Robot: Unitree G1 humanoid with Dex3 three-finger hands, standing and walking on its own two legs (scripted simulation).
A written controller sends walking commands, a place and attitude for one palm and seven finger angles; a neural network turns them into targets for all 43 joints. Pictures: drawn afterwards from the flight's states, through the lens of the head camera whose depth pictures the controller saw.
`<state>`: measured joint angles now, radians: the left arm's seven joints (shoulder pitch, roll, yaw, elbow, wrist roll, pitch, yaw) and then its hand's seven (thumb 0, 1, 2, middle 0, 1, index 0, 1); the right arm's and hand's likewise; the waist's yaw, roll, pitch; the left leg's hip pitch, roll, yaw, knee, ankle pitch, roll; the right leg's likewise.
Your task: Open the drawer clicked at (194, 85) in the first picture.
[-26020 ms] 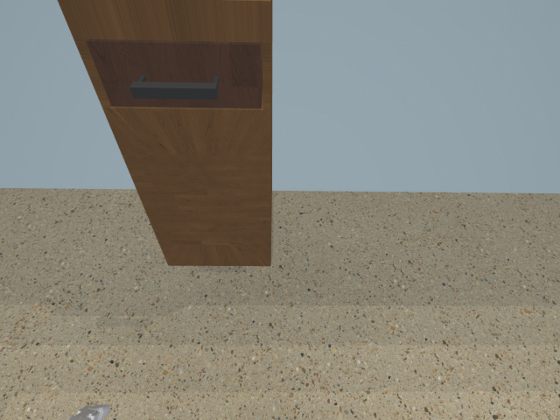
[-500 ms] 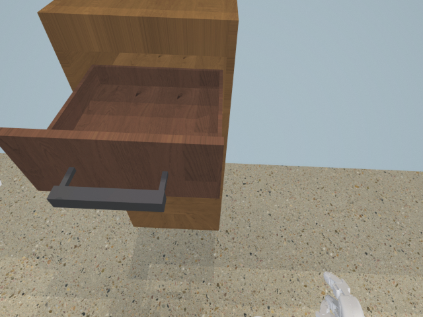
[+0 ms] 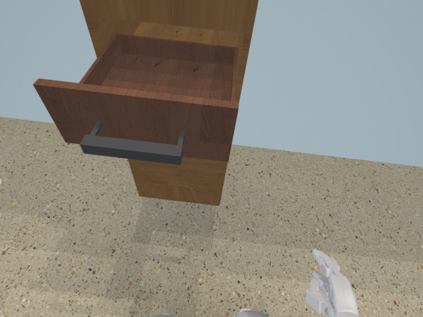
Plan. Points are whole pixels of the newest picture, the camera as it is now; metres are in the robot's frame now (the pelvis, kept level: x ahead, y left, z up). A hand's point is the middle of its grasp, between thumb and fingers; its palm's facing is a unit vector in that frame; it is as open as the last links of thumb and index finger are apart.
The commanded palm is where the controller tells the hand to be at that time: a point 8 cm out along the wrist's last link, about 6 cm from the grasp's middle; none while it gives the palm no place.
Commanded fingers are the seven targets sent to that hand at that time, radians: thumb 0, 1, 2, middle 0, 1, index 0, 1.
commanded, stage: stop stepping back and stand still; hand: left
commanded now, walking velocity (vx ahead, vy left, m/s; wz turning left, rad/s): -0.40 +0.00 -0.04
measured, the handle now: (136, 140) +0.42 +0.19 +0.08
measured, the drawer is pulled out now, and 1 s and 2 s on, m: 0.29 0.29 0.29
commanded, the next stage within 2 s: let the arm hang, fingers relaxed in 0.76 s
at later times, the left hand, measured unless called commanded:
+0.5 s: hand out of the picture +0.10 +0.23 +0.27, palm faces +0.51 -0.76 -0.40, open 7.4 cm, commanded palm +0.04 +0.27 +0.27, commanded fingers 0.00 0.90 0.90 -0.20 -0.30 -0.20 -0.30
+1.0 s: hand (53, 305) +0.13 +0.25 +0.02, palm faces +0.17 -0.88 -0.44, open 7.4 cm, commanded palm none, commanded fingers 0.00 0.90 0.90 -0.20 -0.30 -0.20 -0.30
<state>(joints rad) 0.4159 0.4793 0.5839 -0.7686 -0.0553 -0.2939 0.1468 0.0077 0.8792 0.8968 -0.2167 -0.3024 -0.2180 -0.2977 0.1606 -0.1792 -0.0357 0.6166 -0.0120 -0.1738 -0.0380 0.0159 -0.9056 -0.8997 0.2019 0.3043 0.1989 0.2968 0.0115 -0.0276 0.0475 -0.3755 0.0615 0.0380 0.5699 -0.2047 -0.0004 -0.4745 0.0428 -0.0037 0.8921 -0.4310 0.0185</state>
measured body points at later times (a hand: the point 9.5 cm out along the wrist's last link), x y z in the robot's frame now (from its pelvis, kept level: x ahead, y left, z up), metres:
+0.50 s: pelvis -0.09 -0.01 +0.00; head -0.11 +0.01 +0.45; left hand +0.07 +0.27 +0.28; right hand +0.03 -0.27 -0.07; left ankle -0.06 +0.10 -0.73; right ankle -0.07 -0.12 -0.73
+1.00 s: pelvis -0.10 +0.01 -0.01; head -0.13 -0.02 +0.44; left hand +0.12 +0.30 +0.05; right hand +0.05 -0.24 -0.12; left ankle -0.06 +0.10 -0.73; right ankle -0.07 -0.12 -0.73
